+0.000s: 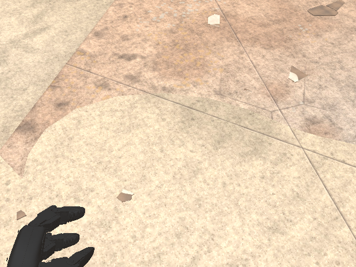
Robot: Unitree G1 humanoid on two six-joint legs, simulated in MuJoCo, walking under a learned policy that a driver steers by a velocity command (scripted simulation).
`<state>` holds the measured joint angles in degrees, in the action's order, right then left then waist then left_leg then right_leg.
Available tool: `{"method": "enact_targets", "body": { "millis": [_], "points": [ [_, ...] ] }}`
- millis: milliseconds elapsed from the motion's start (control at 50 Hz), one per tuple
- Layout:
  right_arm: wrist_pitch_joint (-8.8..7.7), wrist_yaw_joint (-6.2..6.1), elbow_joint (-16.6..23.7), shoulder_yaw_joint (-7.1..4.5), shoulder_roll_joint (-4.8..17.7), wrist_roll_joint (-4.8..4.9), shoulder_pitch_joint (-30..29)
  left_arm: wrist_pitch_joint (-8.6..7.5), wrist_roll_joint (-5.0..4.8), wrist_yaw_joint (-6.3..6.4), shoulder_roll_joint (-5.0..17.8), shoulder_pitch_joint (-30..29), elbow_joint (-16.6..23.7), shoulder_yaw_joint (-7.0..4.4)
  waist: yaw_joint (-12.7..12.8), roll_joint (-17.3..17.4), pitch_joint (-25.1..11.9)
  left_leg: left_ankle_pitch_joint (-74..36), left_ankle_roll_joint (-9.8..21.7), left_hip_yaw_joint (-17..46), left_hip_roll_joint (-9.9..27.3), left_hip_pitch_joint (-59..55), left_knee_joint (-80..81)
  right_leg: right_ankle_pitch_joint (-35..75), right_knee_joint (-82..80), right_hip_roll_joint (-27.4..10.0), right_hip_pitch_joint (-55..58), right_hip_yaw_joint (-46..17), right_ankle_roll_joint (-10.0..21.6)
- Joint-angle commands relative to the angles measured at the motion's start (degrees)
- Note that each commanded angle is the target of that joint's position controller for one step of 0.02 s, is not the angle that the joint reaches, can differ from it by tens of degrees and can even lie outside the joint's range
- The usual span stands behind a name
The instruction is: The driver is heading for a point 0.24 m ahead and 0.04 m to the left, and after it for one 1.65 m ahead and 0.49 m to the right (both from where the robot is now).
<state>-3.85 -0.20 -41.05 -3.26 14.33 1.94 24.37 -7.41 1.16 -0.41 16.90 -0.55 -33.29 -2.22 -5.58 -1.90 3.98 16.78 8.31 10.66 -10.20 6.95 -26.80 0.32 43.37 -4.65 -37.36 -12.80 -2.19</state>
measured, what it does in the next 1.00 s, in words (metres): goes down, turning right: right foot 0.05 m lower, then left foot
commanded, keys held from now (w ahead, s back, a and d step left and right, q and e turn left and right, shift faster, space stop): w+q+shift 0.02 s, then w+e+shift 0.84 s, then w+shift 0.14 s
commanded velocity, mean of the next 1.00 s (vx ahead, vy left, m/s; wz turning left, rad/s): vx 1.00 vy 0.00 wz -0.46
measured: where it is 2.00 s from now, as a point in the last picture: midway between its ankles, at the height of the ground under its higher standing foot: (260, 60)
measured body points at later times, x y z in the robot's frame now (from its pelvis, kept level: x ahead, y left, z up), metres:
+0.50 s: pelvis +0.46 -0.13 -0.05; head +0.49 -0.13 +0.40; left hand +0.39 +0.12 -0.17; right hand +0.72 -0.34 -0.09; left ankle +0.68 +0.02 -0.73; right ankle +0.35 -0.19 -0.79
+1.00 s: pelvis +0.90 -0.24 -0.07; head +0.90 -0.28 +0.38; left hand +1.25 -0.18 -0.11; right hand +0.70 -0.48 -0.20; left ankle +0.80 -0.02 -0.79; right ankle +1.02 -0.47 -0.74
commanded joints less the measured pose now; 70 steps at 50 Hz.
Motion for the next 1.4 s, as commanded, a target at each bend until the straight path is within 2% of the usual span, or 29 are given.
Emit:
{"method": "enact_targets", "body": {
  "millis": [20, 140, 200, 220, 240, 260, 280, 300, 400, 480, 560, 620, 640, 660, 680, 700, 740, 840, 960, 1000, 1040, 1080, 1100, 1120, 1140, 1180, 1220, 1260, 1400],
  "points": [
    [-0.10, -1.40, 2.79, -2.97, 9.69, 0.54, -2.77, -0.98, -0.68, -1.30, 2.36, -5.23, 4.38, -1.16, 0.05, 4.65, 0.03, 3.13, 4.77, 11.35, 7.28, 17.43, 8.06, 14.10, -10.98, 5.94, 15.75, 6.77, -1.10],
    [0.28, -1.97, -0.98, -2.94, 9.17, -0.51, -0.27, -1.65, -2.97, -2.09, 6.03, -3.61, 3.30, -2.55, -0.50, 8.42, 2.23, -11.89, 3.18, 10.46, 15.21, -6.13, -0.31, 10.90, -17.43, -0.38, 6.71, 8.31, 1.80],
    [0.43, 0.15, -0.02, -2.46, 10.77, -3.19, -8.07, -0.39, -4.02, -0.70, 12.02, 24.47, -4.34, -5.69, 14.78, 6.57, -10.30, -48.53, 0.88, 4.23, 13.85, -3.48, -31.25, -1.76, -13.31, 2.78, 32.45, 12.54, 6.02],
    [-0.47, 0.54, -0.29, -0.14, 3.24, -3.88, -6.36, 0.24, -2.77, -1.29, 11.36, 35.37, -8.33, -3.89, 16.18, -6.95, -16.17, -9.04, -1.03, 1.19, 8.13, 16.29, -60.38, -7.60, -2.31, -0.15, 51.54, 5.60, 8.95],
    [-2.20, 0.62, 1.00, 1.58, -1.06, -0.06, 8.95, -0.21, -1.57, -2.49, 16.10, 35.12, -9.48, -4.89, 6.12, -33.58, -19.48, 18.38, -5.52, -2.23, 1.37, 37.63, -71.53, -29.24, -20.92, -12.02, 62.58, -35.14, 20.92],
    [-3.35, 0.39, 2.07, 1.38, 5.49, 1.94, 2.62, 0.26, -1.78, -2.37, 9.97, 31.66, -8.43, -4.09, 8.78, -18.61, -14.59, 10.12, -4.04, -1.40, 7.45, 44.21, -65.62, -46.53, -32.34, -14.94, 60.67, -46.40, 21.36],
    [-4.11, 0.38, 4.58, 0.81, 9.50, 0.74, -11.69, 0.49, -1.26, -2.25, 5.38, 27.42, -6.89, -2.94, 11.37, -2.55, -6.11, 3.54, -2.63, -1.84, 9.55, 41.45, -57.64, -38.54, -32.64, -11.97, 50.39, -38.01, 18.02],
    [-4.63, 0.11, 5.93, 0.71, 8.90, -0.91, -17.39, 0.01, -0.55, -2.57, 6.72, 24.64, -6.41, -2.93, 10.05, 5.51, -3.65, 0.60, -2.82, -1.72, 10.59, 38.76, -52.32, -30.39, -31.13, -9.52, 43.26, -33.47, 17.91],
    [-5.05, 0.19, 8.17, 1.12, 5.67, -3.69, -21.33, 0.35, -3.35, -1.13, 3.64, 25.99, -9.71, -1.67, 6.32, -0.56, 0.07, -1.39, -8.07, -3.40, 12.63, 31.98, -26.11, -3.51, -31.48, -1.54, 32.88, -16.21, 18.44],
    [-5.81, 1.52, 12.60, 2.21, 1.93, -3.25, -32.83, 1.73, -3.35, 0.67, 5.01, 28.98, -11.81, -2.10, 10.02, -1.09, 2.11, -21.64, -9.75, -8.23, 7.28, 19.05, -6.99, 2.45, -34.24, 2.15, 20.56, -11.21, 15.29],
    [-5.61, 1.06, 14.68, 0.31, 4.63, -1.21, -35.45, 2.33, -4.33, 1.07, 2.92, 32.56, -14.68, -1.79, 10.09, -2.66, 0.52, -25.85, -9.06, -5.99, 5.98, 9.06, 0.90, 5.37, -30.21, 2.15, 24.34, -12.59, 11.57],
    [-5.70, -0.49, 13.27, -2.66, 9.85, -0.34, -19.99, 3.28, -2.94, 0.67, 5.73, 27.46, -13.39, -2.90, -0.63, -5.28, -10.74, -18.62, -5.57, -5.11, 8.69, -10.73, -0.76, 28.61, -7.83, 3.88, 25.43, -11.17, 8.12],
    [-4.63, -1.69, 10.39, -3.54, 12.54, -0.10, -3.45, 3.59, -0.78, 0.48, 4.52, 23.45, -10.59, -2.37, -7.58, -3.06, -21.88, -8.10, -2.65, 1.79, 17.41, -28.44, -6.46, 21.24, 9.53, 5.26, 17.55, -8.65, 7.17],
    [-4.67, -0.65, 7.72, -3.41, 15.46, -1.61, 1.20, 3.30, -2.71, 0.20, -5.41, 34.79, -9.83, 0.85, -1.08, 20.91, -33.38, 5.97, 8.64, 32.42, 36.08, -47.71, -0.88, -29.47, 30.82, 11.93, -1.13, -3.20, 5.01],
    [-4.46, 0.07, 7.29, -3.20, 10.67, -1.14, 1.00, 3.77, -5.20, 1.00, -0.34, 33.08, -9.80, 0.79, -2.33, 21.99, -30.97, 24.85, 8.20, 42.26, 35.65, -44.35, 5.30, -29.57, 38.20, 5.82, -8.61, 0.34, 5.30],
    [-3.80, -0.43, 7.40, -2.52, 6.64, -1.10, -2.86, 3.83, -4.79, 1.30, 4.34, 24.77, -8.61, -0.57, -3.66, 16.12, -19.08, 22.88, 4.34, 31.28, 30.91, -35.16, 7.97, -24.71, 36.60, 3.37, -12.20, 2.75, 5.84],
    [-2.92, -0.26, 4.76, -2.02, 5.75, -2.69, -7.01, 3.72, -2.52, 0.92, 3.94, 16.03, -6.35, -1.06, -0.81, 3.88, -5.31, 2.03, 2.33, 16.60, 27.12, -16.50, 11.16, -20.15, 33.23, 0.00, -9.82, 5.81, 5.80],
    [-3.51, 0.59, 1.56, -1.56, 4.34, -1.34, -14.47, 6.35, -3.54, -0.63, -1.50, 13.81, -1.49, 0.24, 6.73, 5.63, 1.84, -8.96, 1.63, -0.87, 26.87, 1.39, 18.80, -17.18, 28.48, -7.14, -8.81, 6.30, 4.76],
    [-4.36, 0.80, -1.85, -2.53, 10.62, -1.63, -7.68, 4.48, -2.05, -2.76, 1.24, 2.63, 1.12, 0.68, 3.44, -2.56, 4.27, -20.52, -0.83, -18.25, 20.35, 3.10, 25.85, 6.97, 3.04, 0.32, 5.66, 14.29, 6.77],
    [-3.72, 0.88, -2.70, -3.27, 15.65, -0.71, -5.70, 3.94, -2.63, -3.51, 3.12, 0.36, 3.04, 0.34, 5.14, 1.92, 5.45, -42.80, -0.70, -18.96, 24.22, -4.20, 21.77, 1.32, -2.63, 2.92, 6.17, 16.21, 8.48],
    [-2.02, 0.19, -3.96, -3.27, 17.99, -1.49, -3.37, 4.22, -2.70, -3.30, 7.73, 4.70, 3.24, -1.87, 10.19, 7.31, -1.10, -68.19, -1.97, -19.48, 25.91, -12.43, 8.39, -7.73, -3.92, 7.64, 13.03, 18.94, 11.04],
    [-1.08, -0.61, -3.79, -1.87, 16.71, -1.95, -4.32, 5.93, -3.14, -1.21, 14.31, 30.20, -3.62, -5.43, 23.06, 5.35, -14.25, -61.92, -4.21, -19.24, 23.48, 5.35, -24.98, -6.46, -5.04, 5.65, 50.27, 12.38, 13.15],
    [-2.26, 0.74, -2.25, 1.94, 3.53, -1.80, 8.29, 5.04, -1.90, -1.05, 20.54, 27.83, -3.92, -5.67, 10.82, -16.18, -23.23, 10.92, -6.68, -14.18, 11.52, 28.98, -51.95, -27.72, -10.84, -12.02, 69.29, -20.98, 21.14],
    [-4.09, 0.94, -4.27, 1.22, 9.99, 1.04, 4.77, 4.28, -1.56, -1.30, 13.40, 32.11, -3.21, -4.33, 16.75, -8.16, -33.60, 12.33, -3.73, -0.67, 10.31, 29.68, -56.83, -42.78, -21.32, -14.85, 68.43, -34.86, 20.07],
    [-4.37, 0.66, -1.23, 0.12, 12.14, 3.62, -5.36, 3.29, -0.81, -1.55, 10.98, 29.63, -4.48, -3.29, 16.99, -4.73, -19.66, 9.08, -3.86, -1.76, 11.48, 35.48, -57.87, -37.87, -25.67, -14.39, 59.30, -28.08, 17.60],
    [-4.39, -0.12, 0.10, 0.90, 8.80, 1.39, -9.74, 1.74, -0.32, -1.65, 8.87, 21.29, -5.54, -2.87, 10.94, 2.47, -6.82, 0.74, -4.29, -2.41, 16.66, 34.60, -50.15, -23.58, -27.34, -11.82, 40.55, -15.13, 15.27],
    [-1.74, 0.33, -2.40, 0.42, 7.63, 1.26, -4.01, 0.63, 0.95, -2.00, 3.39, 16.96, -5.74, -1.73, 5.90, -0.67, -5.13, -4.79, -4.85, -1.41, 20.17, 27.72, -48.18, -15.77, -29.87, -9.55, 30.77, -5.90, 13.51],
    [0.51, 0.59, -3.37, 0.41, 5.65, 1.37, -3.67, -0.12, -0.58, -2.11, 1.76, 15.65, -7.29, -1.58, 4.47, -0.74, -2.07, -5.99, -5.46, -1.78, 21.61, 28.63, -45.08, -9.71, -33.03, -8.11, 27.49, 3.19, 11.49],
    [-0.03, 2.50, 0.65, 1.27, 3.55, 0.22, -15.75, -0.89, 0.12, 0.59, 5.07, 17.15, -9.35, -1.96, 6.49, 1.25, 4.81, -29.69, -5.15, -10.72, 16.87, 33.02, -23.66, 13.71, -38.35, -3.23, 29.57, 24.56, 4.64]
  ]
}}
Next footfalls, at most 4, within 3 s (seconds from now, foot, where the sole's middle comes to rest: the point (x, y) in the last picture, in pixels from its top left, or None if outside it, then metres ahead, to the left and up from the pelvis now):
0.20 right None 0.39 -0.18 -0.82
0.64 left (166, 187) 0.84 -0.04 -0.82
1.08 right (253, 138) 1.09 -0.50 -0.82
1.56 left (248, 76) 1.56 -0.58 -0.82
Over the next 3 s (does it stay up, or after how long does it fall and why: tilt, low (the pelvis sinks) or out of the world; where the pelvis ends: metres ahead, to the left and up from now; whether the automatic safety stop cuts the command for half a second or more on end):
stays up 1.92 -0.78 -0.04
